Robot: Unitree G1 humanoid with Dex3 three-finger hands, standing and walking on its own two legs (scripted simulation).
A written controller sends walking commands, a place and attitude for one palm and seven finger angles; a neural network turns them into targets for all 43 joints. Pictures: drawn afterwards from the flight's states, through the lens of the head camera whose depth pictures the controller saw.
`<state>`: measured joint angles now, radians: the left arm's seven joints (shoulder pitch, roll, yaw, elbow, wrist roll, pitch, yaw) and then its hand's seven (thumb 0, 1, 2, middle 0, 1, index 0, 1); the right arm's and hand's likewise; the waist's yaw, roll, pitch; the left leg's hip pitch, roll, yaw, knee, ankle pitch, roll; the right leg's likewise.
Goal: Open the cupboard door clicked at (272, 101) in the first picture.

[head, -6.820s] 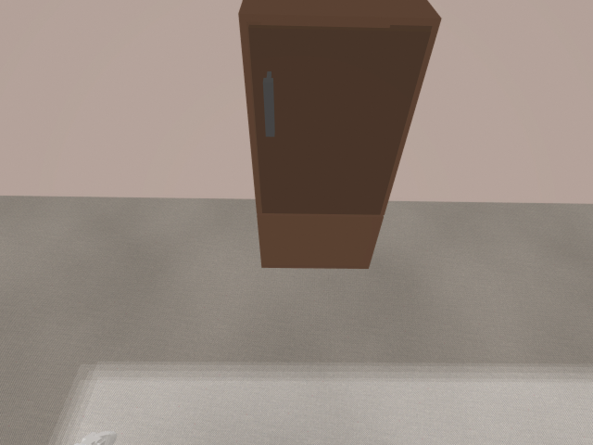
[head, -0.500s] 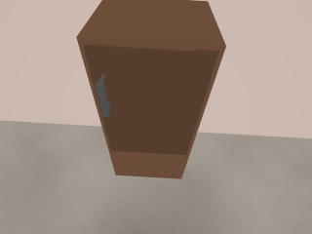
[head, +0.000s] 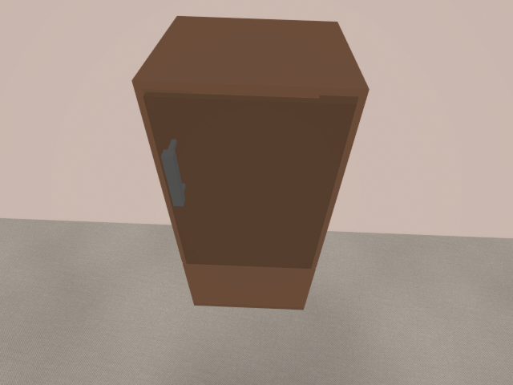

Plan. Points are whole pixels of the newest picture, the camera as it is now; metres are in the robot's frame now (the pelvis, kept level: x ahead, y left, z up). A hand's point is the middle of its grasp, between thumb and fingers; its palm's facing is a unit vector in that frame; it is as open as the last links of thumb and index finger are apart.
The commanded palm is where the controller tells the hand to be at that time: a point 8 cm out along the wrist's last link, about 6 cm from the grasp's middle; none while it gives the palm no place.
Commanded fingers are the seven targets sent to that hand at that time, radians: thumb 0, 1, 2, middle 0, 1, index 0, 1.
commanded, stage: look again from close up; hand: left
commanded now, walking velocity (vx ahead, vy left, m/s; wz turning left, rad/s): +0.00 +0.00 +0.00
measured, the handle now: (176, 173) +0.54 +0.21 +0.01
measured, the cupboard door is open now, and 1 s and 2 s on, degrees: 0 0 0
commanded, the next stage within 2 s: raise the hand with hooked fingers in 0.12 s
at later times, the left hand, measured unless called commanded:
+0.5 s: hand (137, 349) +0.18 +0.19 +0.00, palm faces +0.10 -0.99 -0.03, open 7.9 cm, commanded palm +0.11 +0.25 -0.05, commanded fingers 0.00 0.55 0.75 -0.23 -0.53 -0.23 -0.53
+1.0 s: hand (114, 346) +0.18 +0.23 -0.03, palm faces +0.01 -1.00 -0.06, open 10.8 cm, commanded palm +0.15 +0.29 -0.02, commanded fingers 0.00 -0.03 0.50 -0.27 -0.90 -0.27 -0.90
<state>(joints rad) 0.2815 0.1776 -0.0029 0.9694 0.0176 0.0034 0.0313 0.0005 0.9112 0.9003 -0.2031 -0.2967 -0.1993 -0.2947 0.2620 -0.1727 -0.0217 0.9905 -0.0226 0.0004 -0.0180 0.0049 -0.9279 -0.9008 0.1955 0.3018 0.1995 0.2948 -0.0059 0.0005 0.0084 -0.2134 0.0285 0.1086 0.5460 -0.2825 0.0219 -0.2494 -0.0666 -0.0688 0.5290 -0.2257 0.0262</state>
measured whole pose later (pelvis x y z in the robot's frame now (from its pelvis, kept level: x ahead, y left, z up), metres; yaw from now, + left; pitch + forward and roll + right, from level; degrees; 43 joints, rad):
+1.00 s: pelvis -0.01 -0.01 -0.08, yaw +6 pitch +12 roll -4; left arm 0.35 0.33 0.26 -0.02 -0.32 -0.27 -0.41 0.00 0.19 0.60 -0.26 -0.75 -0.25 -0.75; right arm 0.24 -0.18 0.05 0.53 0.02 -0.24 -0.04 0.01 -0.90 -0.90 0.20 0.30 0.21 0.30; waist 0.00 0.03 -0.11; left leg -0.87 0.01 -0.05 1.17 -0.51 0.02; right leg -0.82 0.00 -0.08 1.08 -0.47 0.00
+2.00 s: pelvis +0.00 -0.01 -0.05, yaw +5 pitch +10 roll -2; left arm -0.04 0.47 0.43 0.40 -0.38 -0.22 -0.59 -0.02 -0.50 0.30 -0.30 -1.20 -0.30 -1.19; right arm 0.32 -0.29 0.04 0.51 0.05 -0.19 -0.07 0.01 -0.90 -0.90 0.20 0.30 0.20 0.30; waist -0.02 0.02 -0.10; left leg -0.69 0.02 -0.02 0.97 -0.45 0.02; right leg -0.67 0.00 -0.04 0.90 -0.41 0.00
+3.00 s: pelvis +0.00 -0.01 -0.05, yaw +4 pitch +13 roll -2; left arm -0.35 0.50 0.43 0.70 -0.30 -0.26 -0.56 -0.02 -0.50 0.30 -0.30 -1.20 -0.30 -1.20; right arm 0.34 -0.28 0.04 0.55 0.04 -0.12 -0.07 0.01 -0.90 -0.90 0.20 0.30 0.20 0.30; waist -0.06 0.00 -0.10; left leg -0.76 0.02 0.00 0.98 -0.45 0.02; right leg -0.74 0.01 -0.03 0.93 -0.41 0.00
